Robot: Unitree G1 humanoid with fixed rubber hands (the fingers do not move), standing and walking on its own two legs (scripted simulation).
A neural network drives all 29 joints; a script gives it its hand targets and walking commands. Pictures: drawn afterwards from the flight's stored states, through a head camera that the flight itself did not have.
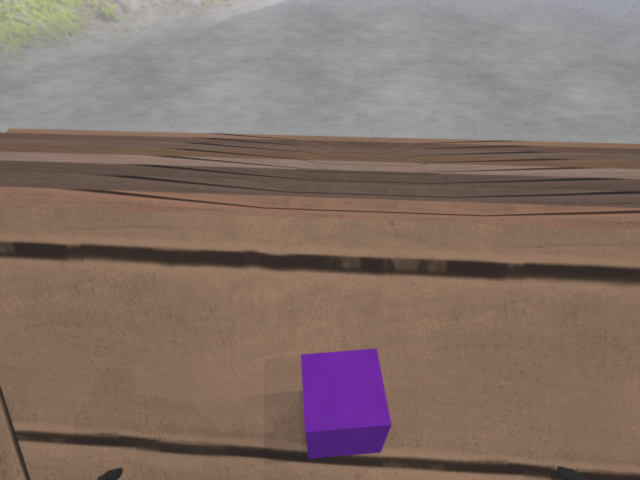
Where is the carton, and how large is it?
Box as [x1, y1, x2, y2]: [301, 349, 390, 458]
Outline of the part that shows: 376,349 301,355 305,434 309,458 380,451 390,426 390,420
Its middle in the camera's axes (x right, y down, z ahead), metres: +0.07 +0.47 +1.10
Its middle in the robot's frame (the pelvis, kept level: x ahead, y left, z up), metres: +0.45 -0.03 -0.66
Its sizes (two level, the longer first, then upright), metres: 0.210 0.200 0.250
